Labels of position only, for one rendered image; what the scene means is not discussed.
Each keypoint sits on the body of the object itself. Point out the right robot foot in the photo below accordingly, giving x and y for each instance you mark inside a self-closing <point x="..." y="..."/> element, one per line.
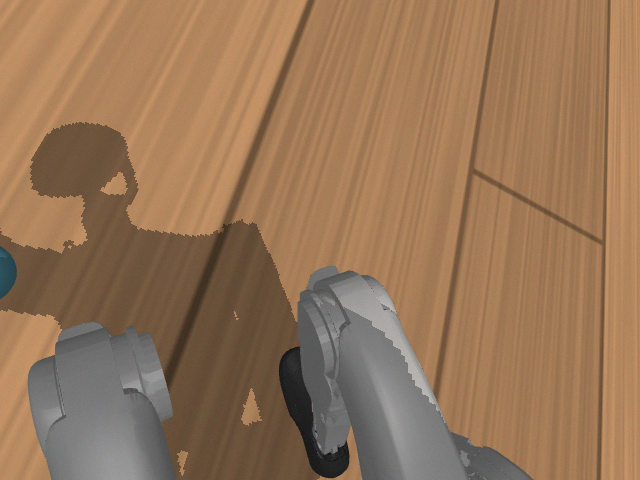
<point x="299" y="406"/>

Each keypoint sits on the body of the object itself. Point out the ball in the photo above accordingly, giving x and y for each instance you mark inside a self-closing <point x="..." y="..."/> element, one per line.
<point x="8" y="272"/>

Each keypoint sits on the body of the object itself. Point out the right robot hand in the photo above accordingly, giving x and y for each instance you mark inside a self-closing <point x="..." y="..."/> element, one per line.
<point x="486" y="463"/>

